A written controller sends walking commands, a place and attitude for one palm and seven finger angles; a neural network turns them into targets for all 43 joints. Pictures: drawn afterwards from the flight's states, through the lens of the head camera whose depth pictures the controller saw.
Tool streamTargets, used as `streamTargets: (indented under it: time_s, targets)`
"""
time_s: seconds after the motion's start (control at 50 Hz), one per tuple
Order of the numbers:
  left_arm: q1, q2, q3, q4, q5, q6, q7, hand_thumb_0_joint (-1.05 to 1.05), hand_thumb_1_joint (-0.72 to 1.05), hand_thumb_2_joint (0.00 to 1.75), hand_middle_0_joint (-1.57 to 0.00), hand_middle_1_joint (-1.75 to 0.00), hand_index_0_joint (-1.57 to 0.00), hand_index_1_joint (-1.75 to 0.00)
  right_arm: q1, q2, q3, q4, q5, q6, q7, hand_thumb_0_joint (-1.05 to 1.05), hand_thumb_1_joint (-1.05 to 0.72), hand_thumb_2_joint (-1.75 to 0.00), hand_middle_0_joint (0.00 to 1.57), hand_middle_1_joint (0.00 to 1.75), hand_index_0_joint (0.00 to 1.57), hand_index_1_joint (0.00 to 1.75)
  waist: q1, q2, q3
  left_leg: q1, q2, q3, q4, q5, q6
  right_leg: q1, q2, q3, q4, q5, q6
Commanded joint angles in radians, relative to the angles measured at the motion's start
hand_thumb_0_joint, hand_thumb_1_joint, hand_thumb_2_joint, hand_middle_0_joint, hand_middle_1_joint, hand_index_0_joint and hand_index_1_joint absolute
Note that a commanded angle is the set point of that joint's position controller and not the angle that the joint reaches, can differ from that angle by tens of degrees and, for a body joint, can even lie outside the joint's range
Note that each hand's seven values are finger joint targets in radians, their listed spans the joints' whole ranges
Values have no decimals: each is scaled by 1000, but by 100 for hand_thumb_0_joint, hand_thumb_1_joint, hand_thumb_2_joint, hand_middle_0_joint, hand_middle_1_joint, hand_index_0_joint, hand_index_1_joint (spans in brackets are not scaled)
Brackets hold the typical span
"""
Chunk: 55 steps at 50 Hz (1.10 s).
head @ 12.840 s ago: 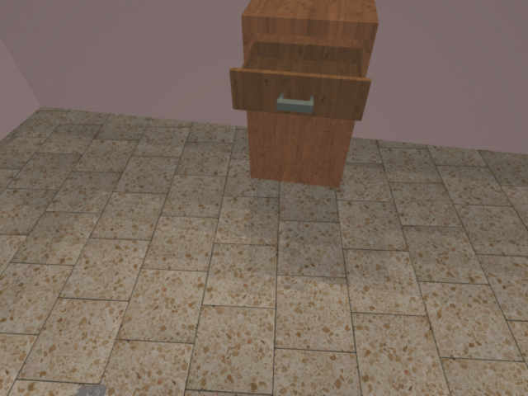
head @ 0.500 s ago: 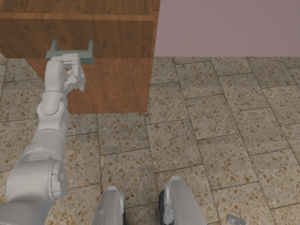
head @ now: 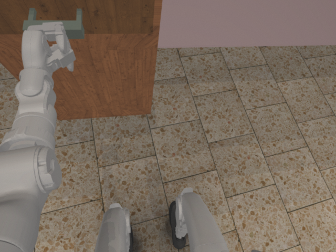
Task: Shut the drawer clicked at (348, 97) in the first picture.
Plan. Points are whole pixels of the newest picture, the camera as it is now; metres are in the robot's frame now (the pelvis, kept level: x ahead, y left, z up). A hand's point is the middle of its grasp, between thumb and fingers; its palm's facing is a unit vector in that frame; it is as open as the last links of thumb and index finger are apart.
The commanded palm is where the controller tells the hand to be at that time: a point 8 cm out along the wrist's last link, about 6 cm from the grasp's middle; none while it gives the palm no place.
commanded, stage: push the drawer shut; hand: left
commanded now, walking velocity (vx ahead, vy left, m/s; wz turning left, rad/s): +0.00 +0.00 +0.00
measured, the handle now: (55, 21) +0.63 +0.18 +0.06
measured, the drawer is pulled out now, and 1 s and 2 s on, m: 0.03 0.00 0.00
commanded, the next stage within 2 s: pull the fist back off the drawer in 0.82 s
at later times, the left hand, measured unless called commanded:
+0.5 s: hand (65, 36) +0.59 +0.16 +0.05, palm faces -0.02 -1.00 -0.06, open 3.2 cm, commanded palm +0.61 +0.18 +0.06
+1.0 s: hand (61, 33) +0.59 +0.17 +0.06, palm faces -0.02 -1.00 -0.06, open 3.5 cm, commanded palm +0.63 +0.17 +0.06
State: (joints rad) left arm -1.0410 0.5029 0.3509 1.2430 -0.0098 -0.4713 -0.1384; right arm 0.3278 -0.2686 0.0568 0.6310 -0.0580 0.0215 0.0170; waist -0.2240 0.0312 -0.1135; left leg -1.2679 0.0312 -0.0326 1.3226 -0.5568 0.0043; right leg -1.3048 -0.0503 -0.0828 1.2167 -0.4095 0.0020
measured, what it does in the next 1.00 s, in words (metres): stands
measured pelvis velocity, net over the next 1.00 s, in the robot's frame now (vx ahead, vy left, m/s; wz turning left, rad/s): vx -0.02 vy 0.01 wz -0.02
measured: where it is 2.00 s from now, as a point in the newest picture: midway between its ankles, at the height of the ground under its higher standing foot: (152, 243)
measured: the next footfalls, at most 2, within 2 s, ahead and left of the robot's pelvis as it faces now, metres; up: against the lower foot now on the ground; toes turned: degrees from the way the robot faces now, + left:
none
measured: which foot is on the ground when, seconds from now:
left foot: down 0.00-1.00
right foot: down 0.00-1.00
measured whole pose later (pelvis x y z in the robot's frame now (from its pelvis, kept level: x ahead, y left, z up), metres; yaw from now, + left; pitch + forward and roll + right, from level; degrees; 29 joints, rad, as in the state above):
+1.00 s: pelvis -0.02 +0.01 -0.01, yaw -1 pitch +33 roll -6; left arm -1.31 0.71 0.31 1.37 0.05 -0.34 -0.15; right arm 0.38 -0.26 0.12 0.65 -0.07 -0.04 0.01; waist -0.32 0.04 -0.10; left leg -1.42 0.04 -0.07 1.37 -0.53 0.01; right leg -1.42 -0.04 -0.11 1.21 -0.36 0.01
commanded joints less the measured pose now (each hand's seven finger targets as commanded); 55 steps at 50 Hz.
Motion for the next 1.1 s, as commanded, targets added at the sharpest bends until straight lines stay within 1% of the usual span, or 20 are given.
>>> streamTargets:
  time_s: [0.0, 0.04, 0.08, 0.12, 0.16, 0.18, 0.22, 0.28, 0.32, 0.4, 0.44, 0.52, 0.56, 0.66, 0.72, 0.8, 0.9, 0.96, 0.98, 1.08]
  targets:
    - [-640, 227, 30, -263, -14, -57, 22, 0, 90, 90, -140, -160, -140, -160, 213, -193, -66, -23, -4, -1, -12, 0, -90, -90, 20, 30, 20, 30, -74, 202, -603, 379, -20, -54, -170, 274, 20, 285, 70, 38, -131, 98, -22]
    - [-641, 245, 41, -259, -10, -54, 23, 0, 90, 90, -140, -160, -140, -160, 223, -193, -64, -25, -7, 2, -10, 0, -90, -90, 20, 30, 20, 30, -74, 205, -623, 388, -18, -59, -167, 299, 20, 293, 74, 35, -126, 114, -24]
    - [-650, 225, 22, -242, -5, -44, 19, 0, 90, 90, -140, -160, -140, -160, 230, -193, -63, -20, -8, 9, -5, 0, -90, -90, 20, 30, 20, 30, -80, 211, -612, 397, -15, -64, -168, 308, 16, 280, 74, 31, -130, 116, -23]
    - [-655, 261, 44, -226, 1, -35, 25, 0, 90, 90, -140, -160, -140, -160, 236, -194, -60, -20, -7, 14, -4, 0, -90, -90, 20, 30, 20, 30, -82, 188, -598, 350, -16, -54, -166, 276, 22, 307, 77, 37, -138, 105, -22]
    - [-692, 260, 35, -231, 6, -32, 24, 0, 90, 90, -140, -160, -140, -160, 241, -193, -57, -21, -8, 13, -3, 0, -90, -90, 20, 30, 20, 30, -94, 205, -606, 346, -17, -52, -158, 275, 26, 299, 79, 41, -138, 107, -21]
    - [-685, 302, 67, -199, 11, -25, 28, 0, 90, 90, -140, -160, -140, -160, 246, -195, -55, -18, -9, 16, -5, 0, -90, -90, 20, 30, 20, 30, -92, 189, -580, 320, -15, -52, -158, 261, 27, 301, 80, 38, -139, 97, -22]
    - [-716, 296, 50, -211, 17, -21, 27, 0, 90, 90, -140, -160, -140, -160, 249, -194, -52, -20, -10, 16, -4, 0, -90, -90, 20, 30, 20, 30, -105, 201, -584, 312, -16, -50, -154, 260, 30, 302, 80, 43, -140, 100, -20]
    - [-736, 338, 71, -206, 22, -19, 22, 0, 90, 90, -140, -160, -140, -160, 260, -197, -47, -20, -12, 17, -3, 0, -90, -90, 20, 30, 20, 30, -104, 236, -601, 320, -14, -53, -148, 280, 27, 297, 81, 41, -135, 111, -24]
    - [-754, 359, 83, -206, 22, -13, 20, 0, 90, 90, -140, -160, -140, -160, 266, -196, -46, -19, -13, 18, -3, 0, -90, -90, 20, 30, 20, 30, -114, 219, -606, 296, -10, -49, -137, 281, 32, 314, 84, 46, -135, 120, -21]
    - [-794, 379, 81, -188, 25, -1, 11, 0, 90, 90, -140, -160, -140, -160, 277, -202, -42, -16, -11, 20, -6, 0, -90, -90, 20, 30, 20, 30, -128, 240, -588, 288, -10, -56, -136, 259, 31, 278, 85, 41, -133, 98, -22]
    - [-822, 348, 56, -195, 24, 4, 10, 0, 90, 90, -140, -160, -140, -160, 280, -200, -43, -15, -12, 16, -5, 0, -90, -90, 20, 30, 20, 30, -141, 269, -593, 321, -10, -63, -137, 262, 30, 242, 86, 35, -130, 93, -24]
    - [-873, 364, 48, -195, 22, 18, 15, 0, 90, 90, -140, -160, -140, -160, 286, -208, -37, -5, -14, 8, -11, 0, -90, -90, 20, 30, 20, 30, -159, 283, -598, 315, -9, -71, -136, 234, 28, 221, 87, 33, -131, 74, -22]
    - [-901, 339, 18, -204, 25, 18, 12, 0, 90, 90, -140, -160, -140, -160, 287, -208, -36, -1, -15, 2, -12, 0, -90, -90, 20, 30, 20, 30, -164, 324, -611, 358, -8, -83, -144, 240, 21, 185, 86, 24, -127, 72, -25]
    - [-920, 336, 7, -169, 20, 41, 21, 0, 90, 90, -140, -160, -140, -160, 283, -213, -26, 8, -13, -15, -20, 0, -90, -90, 20, 30, 20, 30, -185, 305, -566, 317, -5, -81, -149, 167, 27, 162, 86, 25, -138, 33, -22]
    - [-941, 335, -7, -175, 21, 48, 23, 0, 90, 90, -140, -160, -140, -160, 280, -216, -23, 14, -12, -30, -26, 0, -90, -90, 20, 30, 20, 30, -192, 325, -572, 316, -3, -83, -157, 134, 26, 151, 86, 25, -139, 16, -21]
    - [-953, 350, -6, -182, 17, 50, 22, 0, 90, 90, -140, -160, -140, -160, 279, -218, -17, 17, -11, -47, -31, 0, -90, -90, 20, 30, 20, 30, -193, 348, -581, 319, -1, -83, -158, 135, 26, 150, 87, 26, -139, 17, -22]
    - [-958, 361, -3, -178, 23, 54, 24, 0, 90, 90, -140, -160, -140, -160, 283, -224, -14, 21, -12, -61, -32, 0, -90, -90, 20, 30, 20, 30, -192, 341, -582, 322, 1, -96, -167, 112, 23, 134, 87, 19, -134, 3, -23]
    - [-947, 321, -21, -155, 27, 61, 29, 0, 90, 90, -140, -160, -140, -160, 285, -221, -16, 21, -13, -62, -25, 0, -90, -90, 20, 30, 20, 30, -194, 347, -557, 335, 0, -105, -176, 96, 18, 104, 86, 11, -132, -2, -25]
    - [-948, 330, -13, -167, 26, 62, 33, 0, 90, 90, -140, -160, -140, -160, 287, -223, -17, 23, -15, -61, -26, 0, -90, -90, 20, 30, 20, 30, -195, 332, -553, 332, 2, -104, -173, 103, 21, 108, 85, 11, -133, 3, -24]
    - [-958, 343, 2, -187, 40, 55, 38, 0, 90, 90, -140, -160, -140, -160, 302, -221, -22, 17, -23, -51, -15, 0, -90, -90, 20, 30, 20, 30, -180, 351, -586, 358, -3, -113, -164, 147, 13, 109, 84, 7, -120, 24, -30]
